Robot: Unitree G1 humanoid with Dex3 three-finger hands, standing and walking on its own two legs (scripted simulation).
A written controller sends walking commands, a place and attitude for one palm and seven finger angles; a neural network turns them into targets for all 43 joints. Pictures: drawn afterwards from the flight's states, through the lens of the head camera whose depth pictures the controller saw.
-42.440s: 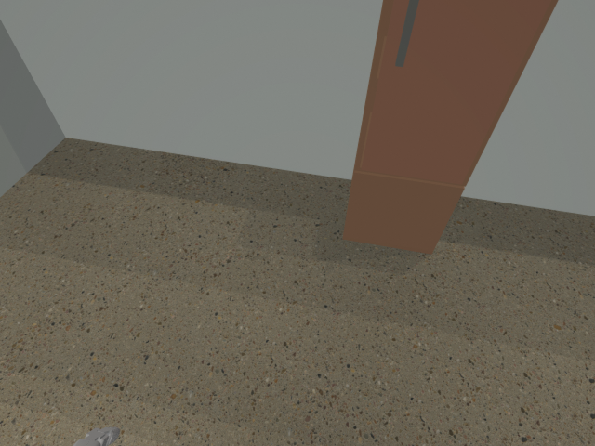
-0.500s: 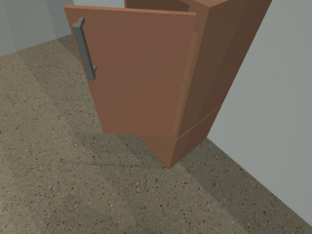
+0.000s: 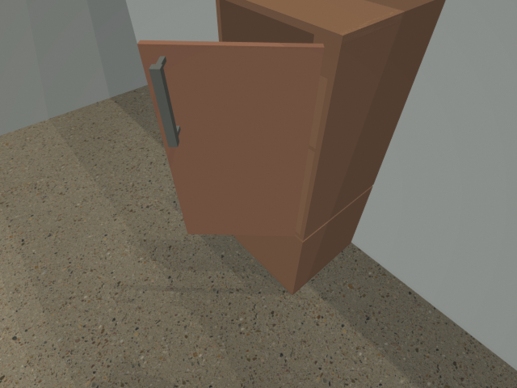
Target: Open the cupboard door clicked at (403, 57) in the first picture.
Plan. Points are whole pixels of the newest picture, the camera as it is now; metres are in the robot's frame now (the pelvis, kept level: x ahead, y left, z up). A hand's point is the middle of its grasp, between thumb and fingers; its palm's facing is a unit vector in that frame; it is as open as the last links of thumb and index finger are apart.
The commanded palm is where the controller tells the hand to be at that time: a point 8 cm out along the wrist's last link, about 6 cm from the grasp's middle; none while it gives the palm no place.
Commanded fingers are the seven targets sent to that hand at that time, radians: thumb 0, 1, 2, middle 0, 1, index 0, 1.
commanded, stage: look again from close up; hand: left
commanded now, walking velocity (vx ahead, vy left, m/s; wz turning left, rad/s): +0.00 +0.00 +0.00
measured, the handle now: (168, 103) +0.60 +0.23 +0.14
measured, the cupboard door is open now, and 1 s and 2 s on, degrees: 47 47 47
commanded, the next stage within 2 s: shuffle to correct the standing spot in 0.60 s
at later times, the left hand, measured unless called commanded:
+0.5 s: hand out of the picture -0.01 +0.12 -0.17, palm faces +0.01 -0.99 -0.16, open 7.3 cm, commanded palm none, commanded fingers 0.00 0.90 0.90 -0.20 -0.30 -0.20 -0.30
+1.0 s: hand out of the picture +0.00 +0.13 -0.18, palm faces +0.10 -0.98 -0.15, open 7.4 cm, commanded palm none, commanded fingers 0.00 0.90 0.90 -0.20 -0.30 -0.20 -0.30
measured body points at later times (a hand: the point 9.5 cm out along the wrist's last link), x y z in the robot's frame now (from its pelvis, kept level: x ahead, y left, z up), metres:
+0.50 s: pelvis +0.00 -0.03 +0.00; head +0.00 -0.04 +0.45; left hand -0.01 +0.17 -0.16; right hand -0.01 -0.24 -0.16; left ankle +0.02 +0.07 -0.74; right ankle +0.02 -0.16 -0.74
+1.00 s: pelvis +0.03 -0.03 +0.00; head +0.03 -0.02 +0.45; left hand +0.00 +0.18 -0.17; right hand +0.02 -0.26 -0.16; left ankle +0.02 +0.07 -0.74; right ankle +0.02 -0.16 -0.74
